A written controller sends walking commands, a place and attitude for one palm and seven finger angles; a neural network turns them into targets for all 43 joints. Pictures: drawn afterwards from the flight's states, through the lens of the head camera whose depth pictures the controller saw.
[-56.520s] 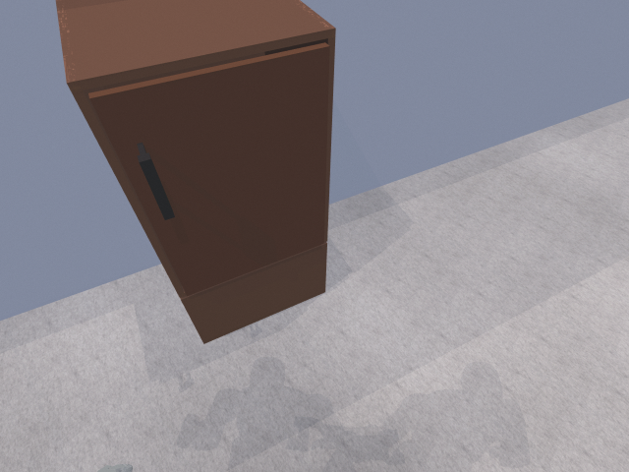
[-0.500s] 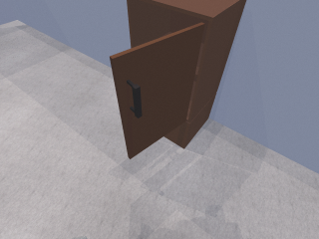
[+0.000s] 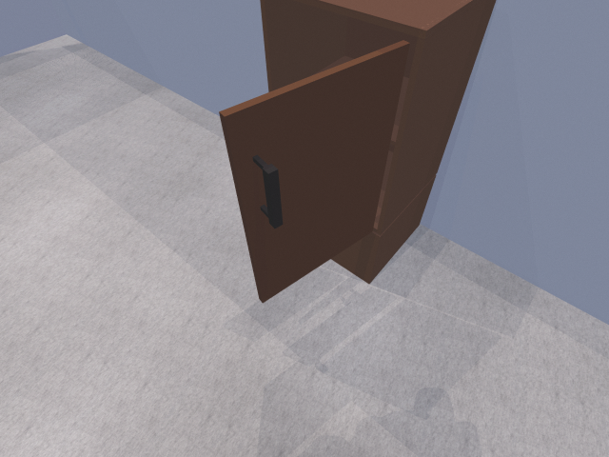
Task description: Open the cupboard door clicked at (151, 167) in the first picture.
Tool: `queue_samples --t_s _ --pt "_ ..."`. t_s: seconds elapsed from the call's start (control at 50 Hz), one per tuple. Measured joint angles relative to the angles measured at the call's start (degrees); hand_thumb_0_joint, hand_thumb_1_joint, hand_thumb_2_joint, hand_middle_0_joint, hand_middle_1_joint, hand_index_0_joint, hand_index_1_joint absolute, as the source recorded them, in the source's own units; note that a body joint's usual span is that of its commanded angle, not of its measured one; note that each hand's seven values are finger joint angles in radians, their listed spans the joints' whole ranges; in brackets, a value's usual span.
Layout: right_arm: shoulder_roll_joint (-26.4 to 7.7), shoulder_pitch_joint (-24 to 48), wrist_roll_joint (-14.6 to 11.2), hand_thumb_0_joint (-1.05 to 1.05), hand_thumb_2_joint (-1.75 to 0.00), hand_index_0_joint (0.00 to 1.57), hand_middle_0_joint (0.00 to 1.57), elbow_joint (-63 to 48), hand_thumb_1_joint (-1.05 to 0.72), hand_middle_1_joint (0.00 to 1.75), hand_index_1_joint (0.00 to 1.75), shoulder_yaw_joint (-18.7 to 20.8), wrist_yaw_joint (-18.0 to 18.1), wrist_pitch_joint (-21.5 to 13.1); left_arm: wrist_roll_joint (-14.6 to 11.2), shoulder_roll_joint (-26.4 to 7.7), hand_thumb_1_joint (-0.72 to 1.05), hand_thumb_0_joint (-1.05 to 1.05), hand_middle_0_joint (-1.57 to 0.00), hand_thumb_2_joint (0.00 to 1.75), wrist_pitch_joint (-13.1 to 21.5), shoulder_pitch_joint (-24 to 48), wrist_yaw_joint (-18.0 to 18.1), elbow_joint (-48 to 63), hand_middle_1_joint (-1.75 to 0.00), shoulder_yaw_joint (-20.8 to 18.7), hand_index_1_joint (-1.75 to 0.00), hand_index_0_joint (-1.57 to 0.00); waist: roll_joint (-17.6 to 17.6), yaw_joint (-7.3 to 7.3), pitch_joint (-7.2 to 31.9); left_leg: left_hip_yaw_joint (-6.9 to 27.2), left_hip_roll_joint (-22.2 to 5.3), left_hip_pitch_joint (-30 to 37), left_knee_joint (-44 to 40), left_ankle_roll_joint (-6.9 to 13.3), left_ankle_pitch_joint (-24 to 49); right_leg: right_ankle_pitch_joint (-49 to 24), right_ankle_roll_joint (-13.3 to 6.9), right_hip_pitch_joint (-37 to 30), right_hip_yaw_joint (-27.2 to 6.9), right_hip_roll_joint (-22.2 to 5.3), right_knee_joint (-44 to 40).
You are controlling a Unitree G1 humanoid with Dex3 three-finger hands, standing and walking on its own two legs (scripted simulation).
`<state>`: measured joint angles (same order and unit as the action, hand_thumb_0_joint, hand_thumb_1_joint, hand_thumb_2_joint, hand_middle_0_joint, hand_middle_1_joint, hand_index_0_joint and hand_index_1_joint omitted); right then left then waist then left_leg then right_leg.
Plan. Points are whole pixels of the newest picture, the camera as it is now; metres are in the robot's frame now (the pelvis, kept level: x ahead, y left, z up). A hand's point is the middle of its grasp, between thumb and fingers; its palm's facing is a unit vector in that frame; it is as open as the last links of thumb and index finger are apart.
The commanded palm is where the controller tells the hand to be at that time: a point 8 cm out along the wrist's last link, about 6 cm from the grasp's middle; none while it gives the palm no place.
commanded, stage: let the arm hang, fingers relaxed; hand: left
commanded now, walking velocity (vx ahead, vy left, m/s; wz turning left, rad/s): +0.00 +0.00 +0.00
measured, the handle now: (267, 192) +0.57 +0.11 -0.02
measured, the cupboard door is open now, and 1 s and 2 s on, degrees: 78 78 78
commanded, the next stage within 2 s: look to check the result in 0.34 s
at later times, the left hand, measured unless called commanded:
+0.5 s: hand out of the picture +0.05 +0.17 -0.17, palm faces +0.01 -0.97 -0.22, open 7.4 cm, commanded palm none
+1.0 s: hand out of the picture +0.04 +0.18 -0.17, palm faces +0.00 -0.97 -0.24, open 7.4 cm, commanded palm none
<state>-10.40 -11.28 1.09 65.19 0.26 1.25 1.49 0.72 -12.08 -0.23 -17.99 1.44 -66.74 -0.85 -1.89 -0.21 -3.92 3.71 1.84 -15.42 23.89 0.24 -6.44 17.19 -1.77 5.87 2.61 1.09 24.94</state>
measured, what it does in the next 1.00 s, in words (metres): stands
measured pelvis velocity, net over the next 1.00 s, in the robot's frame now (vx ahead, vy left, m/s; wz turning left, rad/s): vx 0.03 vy -0.01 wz -0.02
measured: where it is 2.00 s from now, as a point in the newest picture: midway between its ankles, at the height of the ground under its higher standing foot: outside the picture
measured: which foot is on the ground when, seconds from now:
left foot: down 0.00-1.00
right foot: down 0.00-1.00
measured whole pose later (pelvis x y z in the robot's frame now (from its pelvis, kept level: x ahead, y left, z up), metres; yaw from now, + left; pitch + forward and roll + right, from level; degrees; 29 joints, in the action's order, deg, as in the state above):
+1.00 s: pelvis +0.03 -0.01 +0.00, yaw -1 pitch -2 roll +0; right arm -12.2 -8.9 1.1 65.4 0.1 1.6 0.4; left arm 0.6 -11.3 0.6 -13.6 1.5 -65.2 -0.8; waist -0.4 0.0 -3.8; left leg 2.9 1.0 -11.6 21.9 -0.5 -8.1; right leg 17.1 -2.4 1.3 1.6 1.8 20.6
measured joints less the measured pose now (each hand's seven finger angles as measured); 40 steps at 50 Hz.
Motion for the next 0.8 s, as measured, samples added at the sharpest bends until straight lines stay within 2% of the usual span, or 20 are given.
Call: queue_samples --t_s 0.28,0.46,0.8 --pt "-0.45 1.33 0.30 0.00 -0.90 0.20 0.20 0.13 -0.91 0.30 0.30 -0.32 0.06 -0.89 -0.11 2.44 0.90 0.00 -0.20 0.89 1.12 7.26 0.08 3.47 -0.30 0.42 -0.30 -0.20 1.29 1.07 1.15 -0.03 -0.56 1.76 -0.60 -0.78 -1.07 0.40 -0.62 -2.10 -0.17 0.56 -1.57" --pt "-0.08 0.31 0.21 0.00 -0.90 0.20 0.20 0.48 -0.91 0.30 0.30 -0.29 0.41 -0.87 -0.24 2.25 0.90 0.00 -0.20 0.89 0.83 6.15 0.38 3.10 -0.30 -0.05 -0.30 -0.20 1.49 1.13 0.19 -0.20 -1.07 2.24 -0.44 -1.07 -1.91 0.36 -0.91 -3.08 -0.45 1.05 -2.76" --pt "-0.85 1.04 -0.08 0.00 -0.90 0.20 0.20 0.55 -0.91 0.30 0.30 -0.21 0.58 -0.85 -0.24 1.17 0.90 0.00 -0.20 0.89 0.54 3.18 0.32 1.38 -0.30 -0.17 -0.30 -0.20 1.53 0.30 -0.57 -0.65 -1.05 3.30 -0.96 -0.90 -2.19 0.26 -0.82 -4.22 -0.90 0.95 -3.74"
